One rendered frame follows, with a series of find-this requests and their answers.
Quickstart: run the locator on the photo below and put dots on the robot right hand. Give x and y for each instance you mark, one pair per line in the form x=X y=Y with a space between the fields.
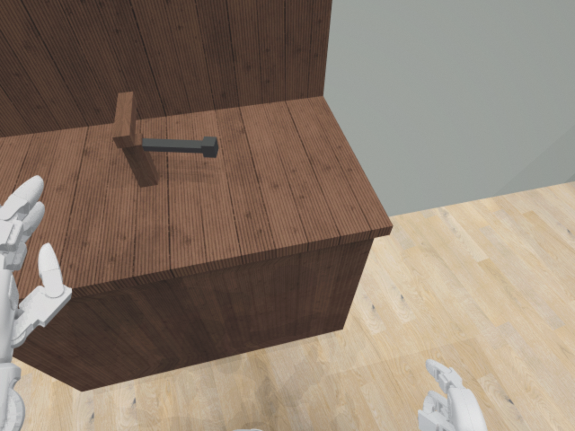
x=459 y=412

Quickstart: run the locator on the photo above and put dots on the robot left forearm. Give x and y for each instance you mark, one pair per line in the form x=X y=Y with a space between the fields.
x=12 y=408

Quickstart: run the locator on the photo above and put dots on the tap lever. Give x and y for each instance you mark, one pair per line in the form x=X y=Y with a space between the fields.
x=208 y=146

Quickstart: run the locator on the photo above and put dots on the counter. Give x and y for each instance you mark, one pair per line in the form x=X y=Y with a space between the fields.
x=176 y=259

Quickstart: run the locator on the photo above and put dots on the robot left hand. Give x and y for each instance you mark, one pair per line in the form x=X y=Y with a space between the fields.
x=20 y=216

